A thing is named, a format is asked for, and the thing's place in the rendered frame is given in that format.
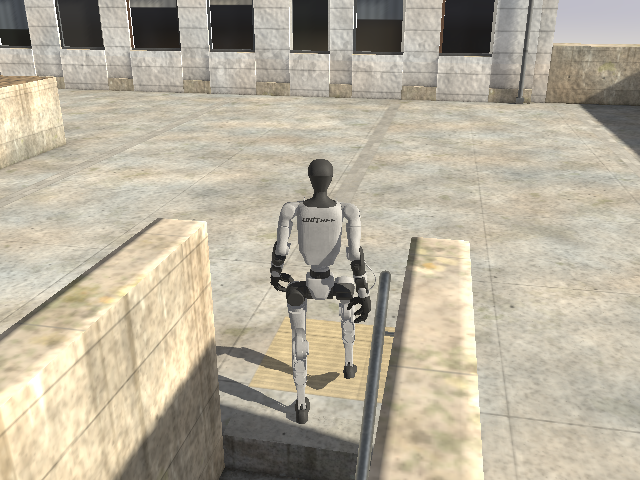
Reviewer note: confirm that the robot torso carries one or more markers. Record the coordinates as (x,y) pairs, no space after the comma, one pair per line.
(319,239)

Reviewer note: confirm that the robot left upper arm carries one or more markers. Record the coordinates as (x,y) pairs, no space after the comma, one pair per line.
(288,212)

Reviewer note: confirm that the left robot hand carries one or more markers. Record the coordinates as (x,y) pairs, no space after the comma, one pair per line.
(283,277)

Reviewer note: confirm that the robot left forearm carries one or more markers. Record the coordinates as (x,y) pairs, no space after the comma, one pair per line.
(276,263)

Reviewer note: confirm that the robot right upper arm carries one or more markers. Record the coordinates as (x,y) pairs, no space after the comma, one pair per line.
(353,229)

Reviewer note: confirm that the right robot foot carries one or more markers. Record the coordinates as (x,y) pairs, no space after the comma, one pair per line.
(349,371)

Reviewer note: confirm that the right robot hand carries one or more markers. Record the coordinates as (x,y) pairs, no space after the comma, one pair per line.
(364,310)

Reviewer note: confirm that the robot right forearm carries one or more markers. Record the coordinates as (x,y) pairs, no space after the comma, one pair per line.
(359,275)

